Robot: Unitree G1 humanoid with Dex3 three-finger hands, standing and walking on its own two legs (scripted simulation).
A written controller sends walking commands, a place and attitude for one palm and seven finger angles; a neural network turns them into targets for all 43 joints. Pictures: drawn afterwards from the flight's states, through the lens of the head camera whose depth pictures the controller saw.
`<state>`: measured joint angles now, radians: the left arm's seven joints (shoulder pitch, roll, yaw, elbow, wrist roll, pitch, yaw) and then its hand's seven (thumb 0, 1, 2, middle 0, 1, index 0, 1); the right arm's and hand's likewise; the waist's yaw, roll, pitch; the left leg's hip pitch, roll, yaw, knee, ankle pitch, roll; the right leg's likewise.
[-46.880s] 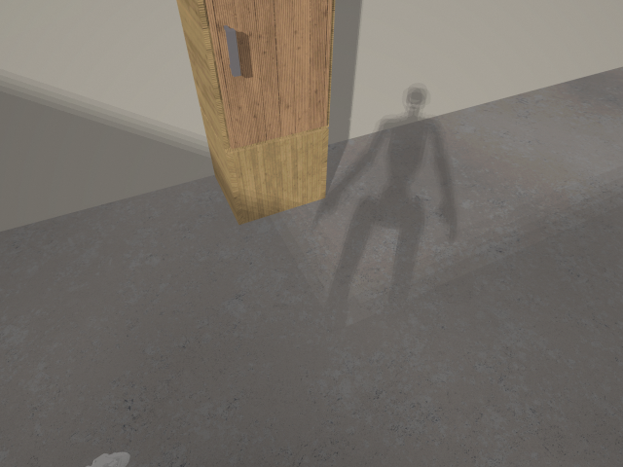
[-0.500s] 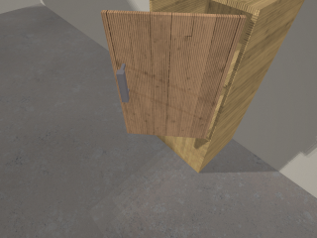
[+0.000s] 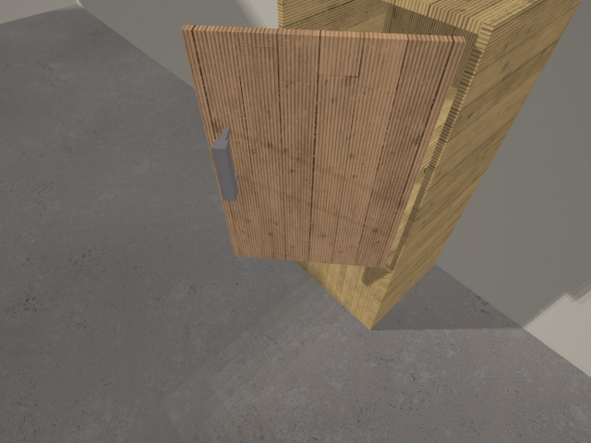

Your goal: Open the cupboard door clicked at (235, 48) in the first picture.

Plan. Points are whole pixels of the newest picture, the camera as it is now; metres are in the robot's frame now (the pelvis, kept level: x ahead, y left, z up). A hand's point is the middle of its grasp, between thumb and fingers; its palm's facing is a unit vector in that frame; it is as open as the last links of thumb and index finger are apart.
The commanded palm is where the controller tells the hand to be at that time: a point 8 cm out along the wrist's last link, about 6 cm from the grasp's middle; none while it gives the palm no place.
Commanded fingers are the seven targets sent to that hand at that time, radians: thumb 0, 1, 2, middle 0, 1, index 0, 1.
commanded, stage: raise the hand with hooked fingers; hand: left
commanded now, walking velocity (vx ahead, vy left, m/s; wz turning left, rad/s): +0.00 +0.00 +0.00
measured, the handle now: (228, 164) +0.58 +0.17 +0.02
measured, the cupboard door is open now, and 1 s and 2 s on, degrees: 42 42 42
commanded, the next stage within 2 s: none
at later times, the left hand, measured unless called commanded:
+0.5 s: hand out of the picture +0.12 +0.23 -0.05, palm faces +0.10 -1.00 -0.02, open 9.3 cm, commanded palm +0.12 +0.27 -0.03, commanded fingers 0.00 0.25 0.62 -0.25 -0.72 -0.25 -0.72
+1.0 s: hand (95, 396) +0.17 +0.27 -0.02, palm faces -0.01 -1.00 -0.06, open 12.3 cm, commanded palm +0.15 +0.33 +0.00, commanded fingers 0.00 -0.34 0.37 -0.29 -1.10 -0.29 -1.10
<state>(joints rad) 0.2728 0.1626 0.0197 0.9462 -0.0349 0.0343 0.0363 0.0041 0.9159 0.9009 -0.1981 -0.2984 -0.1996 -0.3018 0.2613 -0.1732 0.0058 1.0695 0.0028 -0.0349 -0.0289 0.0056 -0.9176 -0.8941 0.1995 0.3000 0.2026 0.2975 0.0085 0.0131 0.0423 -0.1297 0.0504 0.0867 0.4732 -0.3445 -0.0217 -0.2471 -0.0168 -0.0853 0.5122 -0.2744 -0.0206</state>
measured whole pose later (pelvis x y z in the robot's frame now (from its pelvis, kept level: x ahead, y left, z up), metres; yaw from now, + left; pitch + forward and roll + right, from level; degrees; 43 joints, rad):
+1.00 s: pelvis -0.06 +0.03 -0.06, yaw +3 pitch +11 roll -2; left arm 0.19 0.34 0.29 0.17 -0.31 -0.31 -0.43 0.00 -0.11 0.47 -0.27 -0.95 -0.27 -0.95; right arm 0.30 -0.30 0.03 0.56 0.04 -0.26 -0.07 0.01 -0.90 -0.89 0.20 0.30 0.21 0.30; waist -0.01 0.01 -0.07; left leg -0.73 0.02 0.02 1.04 -0.51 0.04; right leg -0.77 -0.06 -0.09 0.96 -0.38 0.01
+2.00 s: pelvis -0.04 +0.02 -0.04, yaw +3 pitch +9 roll -2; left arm -0.05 0.44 0.45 0.43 -0.36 -0.25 -0.59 -0.02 -0.49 0.30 -0.30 -1.20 -0.30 -1.20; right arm 0.30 -0.29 0.05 0.54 0.04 -0.20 -0.07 0.01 -0.91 -0.89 0.20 0.30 0.21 0.30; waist -0.01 0.01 -0.06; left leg -0.58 0.04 0.02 0.88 -0.46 0.01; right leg -0.63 -0.02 -0.09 0.81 -0.34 -0.01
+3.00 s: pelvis -0.05 +0.02 -0.05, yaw +2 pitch +15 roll -1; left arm -0.64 0.50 0.41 0.95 -0.21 -0.32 -0.49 -0.02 -0.50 0.30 -0.30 -1.20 -0.30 -1.20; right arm 0.35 -0.29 0.04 0.60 0.03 -0.06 -0.05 0.01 -0.91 -0.89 0.20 0.30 0.21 0.30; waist -0.09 0.00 -0.07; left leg -0.72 0.04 0.03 0.92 -0.46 0.01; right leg -0.78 -0.02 -0.07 0.85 -0.34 -0.01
